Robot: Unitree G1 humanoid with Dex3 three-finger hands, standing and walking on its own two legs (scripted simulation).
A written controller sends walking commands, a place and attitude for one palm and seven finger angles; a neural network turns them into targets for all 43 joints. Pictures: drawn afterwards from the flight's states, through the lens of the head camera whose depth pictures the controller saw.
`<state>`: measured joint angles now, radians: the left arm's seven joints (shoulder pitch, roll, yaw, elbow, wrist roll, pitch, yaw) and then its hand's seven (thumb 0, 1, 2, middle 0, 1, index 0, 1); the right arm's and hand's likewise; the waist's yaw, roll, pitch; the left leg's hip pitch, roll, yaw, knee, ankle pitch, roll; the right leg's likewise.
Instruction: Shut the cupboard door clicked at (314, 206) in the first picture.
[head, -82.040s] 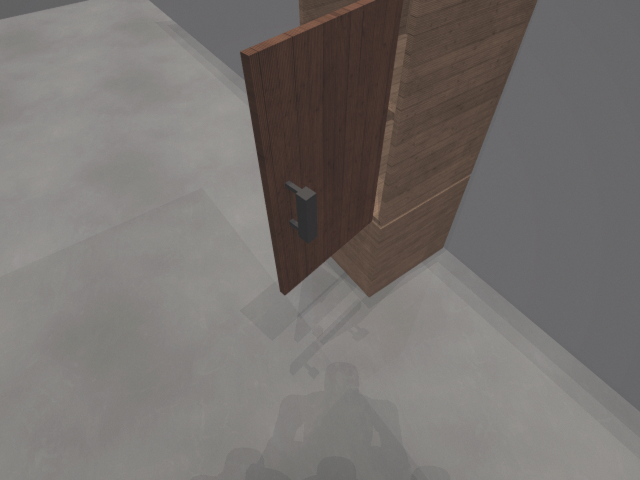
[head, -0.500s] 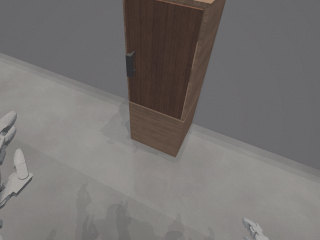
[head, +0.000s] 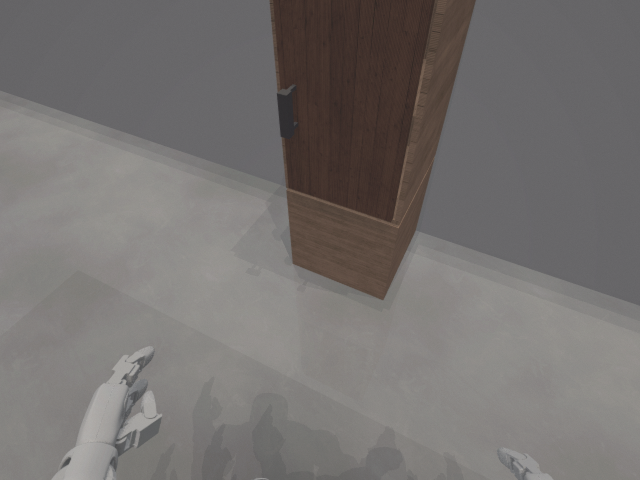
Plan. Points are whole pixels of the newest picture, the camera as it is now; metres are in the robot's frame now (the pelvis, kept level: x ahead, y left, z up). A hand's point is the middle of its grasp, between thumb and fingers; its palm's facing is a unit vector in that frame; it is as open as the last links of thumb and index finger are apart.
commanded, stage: let the arm hang, fingers relaxed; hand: left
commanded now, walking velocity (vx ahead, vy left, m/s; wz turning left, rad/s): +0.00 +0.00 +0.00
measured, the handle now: (290, 110) +0.95 +0.11 -0.03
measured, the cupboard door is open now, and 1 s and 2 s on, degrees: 0 0 0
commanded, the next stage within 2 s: look to check the result in 0.96 s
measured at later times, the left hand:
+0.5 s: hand out of the picture +0.01 +0.22 -0.14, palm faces +0.01 -0.98 -0.22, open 7.3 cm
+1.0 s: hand out of the picture -0.01 +0.20 -0.15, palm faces +0.00 -0.99 -0.16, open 7.4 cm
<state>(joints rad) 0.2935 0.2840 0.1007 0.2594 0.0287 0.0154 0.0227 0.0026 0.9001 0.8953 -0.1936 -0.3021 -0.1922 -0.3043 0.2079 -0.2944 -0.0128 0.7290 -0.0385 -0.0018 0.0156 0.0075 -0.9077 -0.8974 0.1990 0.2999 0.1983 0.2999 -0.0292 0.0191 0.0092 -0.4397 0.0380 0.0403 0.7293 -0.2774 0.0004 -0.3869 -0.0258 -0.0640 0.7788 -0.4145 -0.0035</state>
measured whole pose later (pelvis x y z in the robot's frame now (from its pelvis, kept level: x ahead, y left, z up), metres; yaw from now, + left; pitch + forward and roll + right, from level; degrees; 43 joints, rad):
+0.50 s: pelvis +0.02 +0.03 +0.03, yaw -1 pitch -2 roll -1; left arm 0.34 0.20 0.01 1.09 0.02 0.01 0.02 0.00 0.92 0.89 -0.19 -0.30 -0.19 -0.30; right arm 0.29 -0.17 0.00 1.06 -0.02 0.02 -0.01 0.00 -0.92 -0.90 0.20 0.30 0.20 0.30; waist 0.00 0.01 0.01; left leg -0.22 0.01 0.07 0.43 -0.17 0.03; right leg -0.14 -0.03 -0.02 0.40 -0.22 0.02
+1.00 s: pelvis +0.02 +0.04 +0.03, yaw -2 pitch -2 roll +0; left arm 0.35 0.14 0.01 1.14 0.02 0.00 0.03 0.00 0.91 0.89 -0.20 -0.30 -0.19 -0.30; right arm 0.32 -0.13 -0.01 1.11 -0.01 0.01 -0.02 0.00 -0.91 -0.90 0.20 0.30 0.20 0.30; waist -0.01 -0.01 0.02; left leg -0.21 -0.01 0.09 0.41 -0.16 0.04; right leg -0.15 -0.04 0.00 0.41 -0.21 0.04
